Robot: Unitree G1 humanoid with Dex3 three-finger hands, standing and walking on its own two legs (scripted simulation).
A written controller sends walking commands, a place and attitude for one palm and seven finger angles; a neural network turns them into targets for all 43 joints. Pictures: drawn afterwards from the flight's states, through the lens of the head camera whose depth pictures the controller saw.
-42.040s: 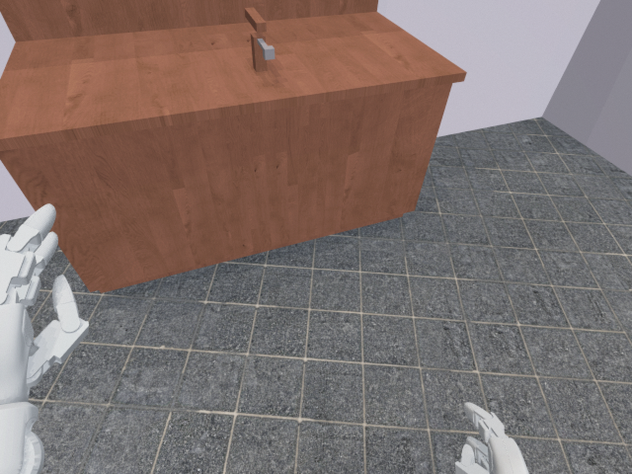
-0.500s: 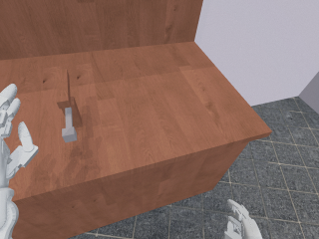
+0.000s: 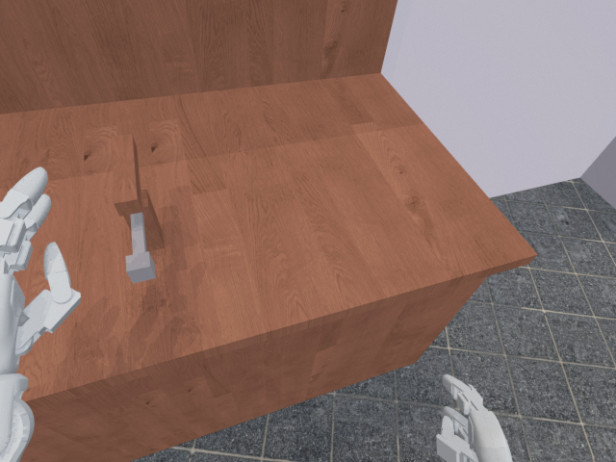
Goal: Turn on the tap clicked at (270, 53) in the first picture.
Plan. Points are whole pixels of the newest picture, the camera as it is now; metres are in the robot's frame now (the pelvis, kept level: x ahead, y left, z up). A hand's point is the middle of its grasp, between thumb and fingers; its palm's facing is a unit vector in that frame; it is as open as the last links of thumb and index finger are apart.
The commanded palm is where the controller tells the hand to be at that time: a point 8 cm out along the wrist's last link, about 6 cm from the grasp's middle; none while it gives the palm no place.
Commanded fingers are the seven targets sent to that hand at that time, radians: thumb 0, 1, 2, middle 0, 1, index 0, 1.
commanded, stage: look again from close up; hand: left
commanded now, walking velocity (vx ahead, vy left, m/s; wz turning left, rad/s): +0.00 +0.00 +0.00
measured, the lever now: (140, 267) +0.32 +0.25 +0.06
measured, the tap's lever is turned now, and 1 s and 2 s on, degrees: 0 0 0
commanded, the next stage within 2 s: come to a stop and stand still in 0.24 s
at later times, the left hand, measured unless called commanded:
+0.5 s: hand (94, 292) +0.23 +0.23 +0.16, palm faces +0.38 -0.83 -0.42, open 7.4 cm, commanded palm +0.16 +0.26 +0.17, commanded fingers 0.00 0.90 0.90 -0.20 -0.30 -0.20 -0.30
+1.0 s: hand (81, 287) +0.22 +0.24 +0.17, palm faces +0.42 -0.85 -0.32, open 7.4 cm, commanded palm +0.16 +0.27 +0.17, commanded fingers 0.00 0.90 0.90 -0.20 -0.30 -0.20 -0.30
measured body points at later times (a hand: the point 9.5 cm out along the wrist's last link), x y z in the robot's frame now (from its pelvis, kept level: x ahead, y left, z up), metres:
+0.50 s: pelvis +0.00 -0.02 +0.00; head +0.03 +0.00 +0.45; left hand +0.20 +0.27 +0.18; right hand +0.19 -0.24 -0.07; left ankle +0.02 +0.06 -0.74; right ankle +0.01 -0.15 -0.74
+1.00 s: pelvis +0.00 -0.01 +0.00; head +0.02 +0.01 +0.45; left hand +0.20 +0.28 +0.19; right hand +0.19 -0.23 -0.07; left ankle +0.02 +0.06 -0.74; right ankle +0.01 -0.15 -0.74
